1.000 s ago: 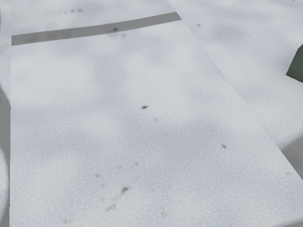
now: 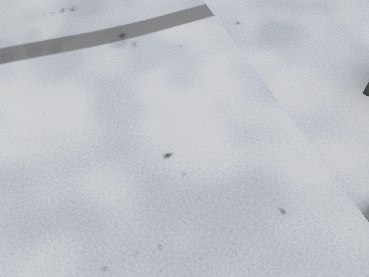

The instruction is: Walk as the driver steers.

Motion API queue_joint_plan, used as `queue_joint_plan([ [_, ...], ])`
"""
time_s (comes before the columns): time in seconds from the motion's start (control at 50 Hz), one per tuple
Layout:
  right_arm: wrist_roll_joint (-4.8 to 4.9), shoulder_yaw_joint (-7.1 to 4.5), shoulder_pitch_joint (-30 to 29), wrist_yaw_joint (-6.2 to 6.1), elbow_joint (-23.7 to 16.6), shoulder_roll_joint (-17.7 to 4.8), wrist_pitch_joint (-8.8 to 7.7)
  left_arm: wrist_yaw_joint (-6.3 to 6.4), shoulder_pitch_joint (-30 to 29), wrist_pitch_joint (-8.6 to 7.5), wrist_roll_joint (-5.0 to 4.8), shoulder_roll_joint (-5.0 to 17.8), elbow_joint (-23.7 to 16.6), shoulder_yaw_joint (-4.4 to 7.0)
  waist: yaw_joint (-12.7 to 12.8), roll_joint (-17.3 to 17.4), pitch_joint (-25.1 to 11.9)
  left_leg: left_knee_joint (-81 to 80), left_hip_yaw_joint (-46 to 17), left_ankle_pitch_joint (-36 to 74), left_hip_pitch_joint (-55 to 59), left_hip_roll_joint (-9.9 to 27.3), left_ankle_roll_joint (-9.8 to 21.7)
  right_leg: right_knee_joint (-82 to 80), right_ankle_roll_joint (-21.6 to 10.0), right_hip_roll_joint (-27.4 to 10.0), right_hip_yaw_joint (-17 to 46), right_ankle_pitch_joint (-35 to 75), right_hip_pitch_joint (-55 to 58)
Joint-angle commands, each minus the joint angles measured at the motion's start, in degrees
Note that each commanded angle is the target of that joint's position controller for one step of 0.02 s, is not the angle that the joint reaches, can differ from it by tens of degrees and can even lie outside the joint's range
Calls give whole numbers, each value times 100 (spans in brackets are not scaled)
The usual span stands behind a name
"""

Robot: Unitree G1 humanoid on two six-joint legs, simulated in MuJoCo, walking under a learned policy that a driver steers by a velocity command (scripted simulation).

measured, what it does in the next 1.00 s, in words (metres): walks ahead, turning left: left foot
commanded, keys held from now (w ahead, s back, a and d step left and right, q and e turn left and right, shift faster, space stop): w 0.34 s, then w+q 0.66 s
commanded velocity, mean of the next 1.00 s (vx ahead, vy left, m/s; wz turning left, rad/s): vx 0.49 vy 0.00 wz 0.26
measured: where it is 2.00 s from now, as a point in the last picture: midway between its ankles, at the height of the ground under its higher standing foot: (163, 194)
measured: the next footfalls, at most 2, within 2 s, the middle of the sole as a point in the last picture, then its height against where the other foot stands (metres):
left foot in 0.56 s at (166, 271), level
right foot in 1.10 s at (185, 181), level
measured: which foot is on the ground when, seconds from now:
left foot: up 0.00-0.54, down 0.56-1.00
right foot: down 0.00-0.56, up 0.58-1.00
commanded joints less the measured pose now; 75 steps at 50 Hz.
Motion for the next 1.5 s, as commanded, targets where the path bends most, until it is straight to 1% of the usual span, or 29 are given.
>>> queue_joint_plan([
  [0.02,-8,-157,354,61,-392,-646,-14,26,2326,107,-136,1372,462,429,852,-575,-1716,4224,-485,182,-3762,-38,264,-1874,-1236,-2462,4979,-2613,4106],
  [0.04,-30,-212,-259,72,-610,-777,-25,17,1634,90,-179,1018,335,332,581,-406,-725,4058,-474,816,-3990,309,320,-2040,-1031,-2252,3981,-2655,3192],
  [0.06,-43,-227,-584,90,-699,-751,-76,6,1343,15,-161,739,285,255,467,-297,-309,3718,-454,1189,-3787,488,280,-2254,-862,-1968,3271,-1837,2448],
  [0.1,-136,-217,-506,132,-638,-534,27,52,1396,-104,-129,419,438,150,118,-248,-130,3198,-458,1389,-3141,719,150,-2377,-551,-1514,2273,-493,1653],
  [0.14,-141,-197,-495,189,-636,-315,125,75,1678,-185,-151,363,565,116,6,-255,-130,2879,-360,1420,-3017,753,24,-2413,-508,-1367,1827,460,1528],
  [0.24,-137,-263,-1785,242,-1071,-500,256,78,2348,-216,-153,659,712,146,232,-279,166,1972,-54,2289,-4046,907,-186,-2721,-420,-1197,1364,663,1864],
  [0.34,-47,-215,-2799,243,-1397,-456,214,100,2884,-207,-118,640,813,97,534,-345,228,679,222,2974,-4170,708,-273,-2589,-205,-1076,1039,1716,2447],
  [0.44,-40,-163,-3347,259,-1626,-392,165,211,3169,-203,-34,621,958,73,619,-384,264,-158,370,2753,-4040,427,54,-2327,-221,-1366,573,2656,3354],
  [0.5,-65,-237,-2806,207,-1517,-516,109,287,2935,-203,-10,751,944,101,276,-529,-62,-401,587,2070,-3152,4,422,-1366,-92,-1483,224,4863,3657],
  [0.54,-109,-379,-1427,145,-1073,-720,37,292,2771,-138,-17,899,889,143,-302,-497,-784,-900,651,2085,-1646,-306,707,468,34,-1394,-13,5217,3443],
  [0.56,-222,-509,-561,102,-853,-1054,18,283,2635,-146,-66,892,725,124,-668,-316,-1250,-945,-220,1939,-236,362,1007,1906,137,-1281,-123,3793,2279],
  [0.58,-267,-711,-121,70,-847,-1708,59,165,3047,-176,-249,446,480,54,-462,1008,-1890,-1215,-3241,1888,1540,2081,2041,4402,452,-156,-263,-106,-96],
  [0.6,-33,-675,-479,151,-822,-1532,142,128,2643,-213,-100,782,401,150,-304,418,-1882,-1909,-4324,1910,1515,2180,2078,4986,382,61,758,-1925,-964],
  [0.62,29,-639,-1075,160,-941,-1412,161,94,2067,-269,-88,803,129,164,-88,254,-955,-2061,-3434,1803,691,2011,1873,4805,339,-317,940,-1407,-1386],
  [0.64,10,-565,-1366,170,-998,-1083,151,81,1849,-321,-93,807,56,163,66,-139,-518,-2261,-2886,2272,-64,1817,1656,4396,365,-526,906,-1005,-1219],
  [0.68,40,-466,-1527,117,-989,-778,99,84,1860,-171,19,671,-22,157,435,-180,-202,-2424,-2083,3135,-1057,1286,1304,3704,537,-746,896,-891,-636],
  [0.78,79,-526,-973,78,-940,-1102,-14,20,1212,131,95,568,-422,139,389,121,-143,-2602,-1635,3648,-1438,860,1172,2629,940,-778,636,-370,-786],
  [0.98,-26,-547,27,-6,-1042,-1178,105,-58,-765,79,-19,664,-1334,24,-311,389,-114,-2013,-2119,4484,-42,873,887,545,933,-365,650,512,-1334],
  [1.04,-50,-597,-322,-67,-1216,-1338,96,-32,-348,-10,-59,854,-1353,52,26,479,-196,-1606,-2272,4907,-212,933,659,-156,736,-214,756,197,-260],
  [1.08,-12,-624,-656,9,-1335,-1446,36,80,964,-107,-66,1146,-991,177,641,257,-829,-280,-2057,5640,-680,555,392,-653,503,-51,681,161,1675],
  [1.1,62,-571,-661,76,-1470,-1237,-18,179,1805,-169,49,1466,-911,267,963,-131,-1546,1043,-1823,4504,-1381,226,282,-734,264,-927,1487,-484,3043],
  [1.12,252,-441,-222,54,-1637,-613,-12,249,2143,-136,208,1913,-964,353,776,-1215,-2162,2691,-1055,744,-2905,-536,82,-883,-175,-2546,3533,-92,4394],
  [1.14,137,-502,209,0,-1628,-1024,52,206,1930,-41,85,1868,-963,389,449,-1587,-2375,3547,-856,-329,-3468,-542,74,-1202,-715,-2935,5033,621,4165],
  [1.18,-62,-502,-338,-5,-1448,-1029,177,140,1245,-43,-49,832,-1064,154,291,-129,-901,3651,-795,403,-3470,-92,-67,-1173,-619,-2330,3155,2099,2602],
  [1.2,-74,-495,-500,25,-1487,-920,214,127,1207,-70,-32,673,-1008,88,216,-174,-723,3364,-774,496,-3342,35,-122,-1250,-435,-2025,2454,2817,2249],
  [1.24,-148,-480,-581,103,-1533,-812,339,110,1397,-157,-75,730,-801,76,139,-648,-640,3018,-709,593,-3102,28,-229,-1347,-336,-1686,1694,3967,1908],
  [1.3,-105,-458,-676,152,-1585,-759,417,79,1502,-227,-93,887,-677,102,24,-682,-901,2633,-696,878,-3000,-125,-299,-1402,-442,-1641,1284,4607,1892],
  [1.4,-95,-258,-1450,184,-1732,-568,484,69,1485,-106,-88,942,-542,79,130,-876,-839,801,-249,1706,-2282,74,-350,-1517,-292,-1356,652,3935,1436],
  [1.5,-88,-174,-1695,89,-1689,-616,396,88,1750,78,-147,1045,-336,110,220,-703,-714,-761,-59,2055,-1488,102,-210,-1096,-163,-1434,960,2359,1469],
])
